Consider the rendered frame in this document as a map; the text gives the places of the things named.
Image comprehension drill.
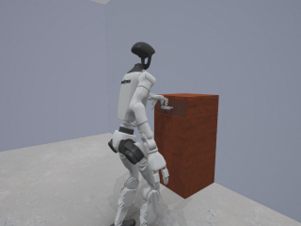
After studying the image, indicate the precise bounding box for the robot right hand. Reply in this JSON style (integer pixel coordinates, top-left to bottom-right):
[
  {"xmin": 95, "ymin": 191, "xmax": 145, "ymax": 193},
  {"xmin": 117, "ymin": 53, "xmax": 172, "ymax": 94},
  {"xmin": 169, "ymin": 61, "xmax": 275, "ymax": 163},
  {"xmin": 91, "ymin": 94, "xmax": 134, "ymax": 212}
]
[{"xmin": 148, "ymin": 151, "xmax": 169, "ymax": 190}]

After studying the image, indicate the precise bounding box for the drawer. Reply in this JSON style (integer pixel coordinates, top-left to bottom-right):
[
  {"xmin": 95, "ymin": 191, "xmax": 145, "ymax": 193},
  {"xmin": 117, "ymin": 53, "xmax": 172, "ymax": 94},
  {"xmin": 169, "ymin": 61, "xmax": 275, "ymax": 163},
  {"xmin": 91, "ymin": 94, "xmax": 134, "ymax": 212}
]
[{"xmin": 155, "ymin": 99, "xmax": 186, "ymax": 118}]

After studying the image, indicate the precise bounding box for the robot right forearm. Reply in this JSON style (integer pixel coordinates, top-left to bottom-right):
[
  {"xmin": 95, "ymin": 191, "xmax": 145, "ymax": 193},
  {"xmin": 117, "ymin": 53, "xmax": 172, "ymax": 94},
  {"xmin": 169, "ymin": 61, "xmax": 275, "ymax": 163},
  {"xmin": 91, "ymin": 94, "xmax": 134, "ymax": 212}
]
[{"xmin": 134, "ymin": 103, "xmax": 158, "ymax": 154}]

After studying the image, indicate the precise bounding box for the robot left hand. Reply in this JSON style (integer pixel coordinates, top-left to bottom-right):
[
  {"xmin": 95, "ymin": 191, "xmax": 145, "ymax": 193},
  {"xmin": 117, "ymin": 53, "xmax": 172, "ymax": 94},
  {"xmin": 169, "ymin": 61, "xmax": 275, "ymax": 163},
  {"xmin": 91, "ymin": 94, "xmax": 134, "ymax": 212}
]
[{"xmin": 151, "ymin": 95, "xmax": 168, "ymax": 109}]

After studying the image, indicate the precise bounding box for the cabinet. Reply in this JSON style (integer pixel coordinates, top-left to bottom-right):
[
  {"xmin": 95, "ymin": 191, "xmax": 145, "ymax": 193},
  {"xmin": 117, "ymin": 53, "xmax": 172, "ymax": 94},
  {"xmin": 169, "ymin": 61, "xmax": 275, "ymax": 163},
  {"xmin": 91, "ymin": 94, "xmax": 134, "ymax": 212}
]
[{"xmin": 154, "ymin": 93, "xmax": 219, "ymax": 199}]

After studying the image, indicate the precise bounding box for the robot head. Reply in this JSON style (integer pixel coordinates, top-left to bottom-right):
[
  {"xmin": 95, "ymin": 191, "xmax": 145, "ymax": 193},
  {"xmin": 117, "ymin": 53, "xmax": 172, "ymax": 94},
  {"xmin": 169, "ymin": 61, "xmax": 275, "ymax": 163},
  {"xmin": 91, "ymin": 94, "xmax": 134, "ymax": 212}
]
[{"xmin": 127, "ymin": 41, "xmax": 155, "ymax": 73}]

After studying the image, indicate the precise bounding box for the robot left forearm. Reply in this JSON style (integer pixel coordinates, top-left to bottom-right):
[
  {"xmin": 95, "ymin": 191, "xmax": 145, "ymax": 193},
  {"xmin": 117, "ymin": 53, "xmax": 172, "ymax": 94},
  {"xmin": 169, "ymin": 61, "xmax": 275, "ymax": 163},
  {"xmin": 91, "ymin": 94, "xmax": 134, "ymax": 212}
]
[{"xmin": 148, "ymin": 93, "xmax": 156, "ymax": 101}]

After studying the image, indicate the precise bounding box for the robot right upper arm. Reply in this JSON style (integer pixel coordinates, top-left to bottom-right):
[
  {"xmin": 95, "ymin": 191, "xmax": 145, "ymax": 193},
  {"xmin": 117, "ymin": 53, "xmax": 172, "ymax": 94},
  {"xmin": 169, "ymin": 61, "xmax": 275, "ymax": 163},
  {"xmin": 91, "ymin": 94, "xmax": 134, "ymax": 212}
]
[{"xmin": 129, "ymin": 72, "xmax": 156, "ymax": 117}]

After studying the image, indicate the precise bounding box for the handle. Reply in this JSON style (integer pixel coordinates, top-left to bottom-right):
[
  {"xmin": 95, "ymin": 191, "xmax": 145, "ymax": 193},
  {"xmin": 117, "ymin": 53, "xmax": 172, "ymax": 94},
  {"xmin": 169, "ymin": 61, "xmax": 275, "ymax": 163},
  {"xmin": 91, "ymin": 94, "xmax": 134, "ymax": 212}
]
[{"xmin": 161, "ymin": 105, "xmax": 173, "ymax": 110}]

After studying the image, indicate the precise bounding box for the robot right shin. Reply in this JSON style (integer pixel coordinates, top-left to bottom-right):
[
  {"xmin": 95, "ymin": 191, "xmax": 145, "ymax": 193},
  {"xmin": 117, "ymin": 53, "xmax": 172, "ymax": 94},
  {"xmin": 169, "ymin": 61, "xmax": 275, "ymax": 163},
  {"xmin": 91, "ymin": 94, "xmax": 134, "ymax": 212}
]
[{"xmin": 139, "ymin": 189, "xmax": 161, "ymax": 226}]

